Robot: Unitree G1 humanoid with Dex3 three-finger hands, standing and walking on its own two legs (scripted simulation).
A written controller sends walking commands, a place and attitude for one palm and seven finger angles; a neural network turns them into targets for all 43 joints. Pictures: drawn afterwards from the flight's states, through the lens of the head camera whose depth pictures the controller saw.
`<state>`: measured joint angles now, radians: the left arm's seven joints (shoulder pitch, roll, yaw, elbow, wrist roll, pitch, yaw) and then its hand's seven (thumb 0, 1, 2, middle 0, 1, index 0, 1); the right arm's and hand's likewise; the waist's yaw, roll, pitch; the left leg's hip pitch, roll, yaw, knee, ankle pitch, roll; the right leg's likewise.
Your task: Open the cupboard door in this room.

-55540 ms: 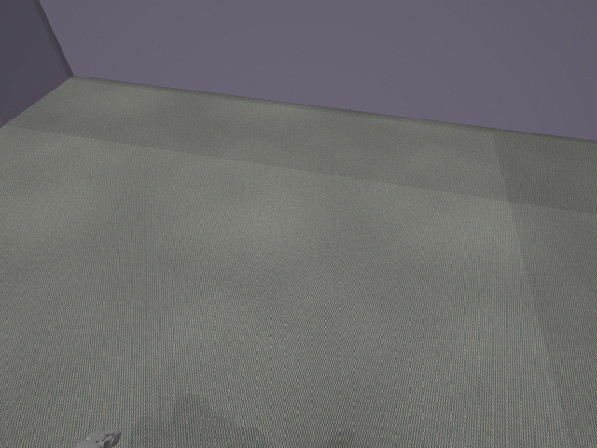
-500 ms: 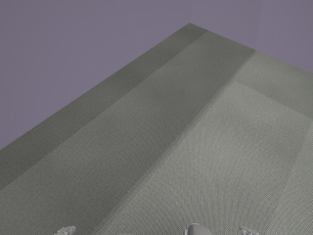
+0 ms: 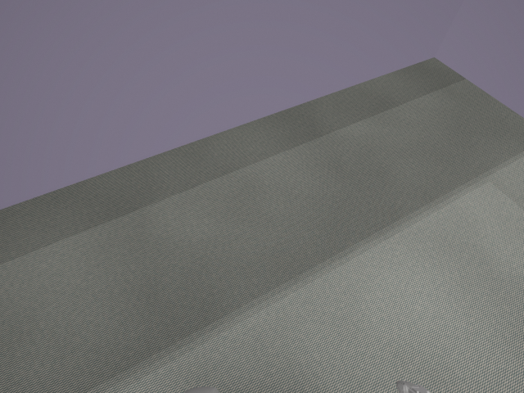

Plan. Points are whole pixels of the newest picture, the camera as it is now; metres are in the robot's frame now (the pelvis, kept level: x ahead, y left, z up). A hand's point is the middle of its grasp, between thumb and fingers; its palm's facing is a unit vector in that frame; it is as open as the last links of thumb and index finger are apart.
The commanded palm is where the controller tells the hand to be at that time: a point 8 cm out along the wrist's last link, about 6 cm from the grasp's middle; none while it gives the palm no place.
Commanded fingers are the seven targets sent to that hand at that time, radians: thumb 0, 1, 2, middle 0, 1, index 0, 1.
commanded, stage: turn to face it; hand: left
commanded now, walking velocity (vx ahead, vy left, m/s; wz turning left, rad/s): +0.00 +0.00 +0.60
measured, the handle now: out of the picture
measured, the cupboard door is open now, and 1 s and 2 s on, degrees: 44 44 44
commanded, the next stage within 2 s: none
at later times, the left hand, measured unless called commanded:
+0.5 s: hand out of the picture +0.07 +0.18 -0.14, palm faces +0.25 -0.92 -0.29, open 7.4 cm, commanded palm none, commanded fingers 0.00 0.90 0.90 -0.20 -0.30 -0.20 -0.30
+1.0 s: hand out of the picture -0.07 +0.20 -0.17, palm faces +0.58 -0.77 -0.25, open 7.4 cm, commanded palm none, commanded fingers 0.00 0.90 0.90 -0.20 -0.30 -0.20 -0.30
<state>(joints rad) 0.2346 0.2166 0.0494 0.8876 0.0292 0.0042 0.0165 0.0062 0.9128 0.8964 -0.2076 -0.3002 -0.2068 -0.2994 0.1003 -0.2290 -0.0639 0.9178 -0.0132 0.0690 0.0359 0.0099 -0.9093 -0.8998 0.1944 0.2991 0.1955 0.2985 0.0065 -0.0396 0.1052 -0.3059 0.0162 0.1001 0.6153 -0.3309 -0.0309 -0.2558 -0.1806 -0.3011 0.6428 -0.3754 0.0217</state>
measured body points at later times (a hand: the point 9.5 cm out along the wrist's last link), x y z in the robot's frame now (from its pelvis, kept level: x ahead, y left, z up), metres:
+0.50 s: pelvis +0.01 -0.04 +0.00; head +0.07 -0.06 +0.45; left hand +0.06 +0.23 -0.12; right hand +0.13 -0.28 -0.16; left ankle -0.03 +0.09 -0.67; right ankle +0.03 -0.15 -0.73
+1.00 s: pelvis +0.00 -0.01 +0.01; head +0.04 +0.04 +0.45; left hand -0.10 +0.24 -0.15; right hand +0.25 -0.16 -0.12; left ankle -0.05 +0.06 -0.73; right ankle +0.07 -0.17 -0.64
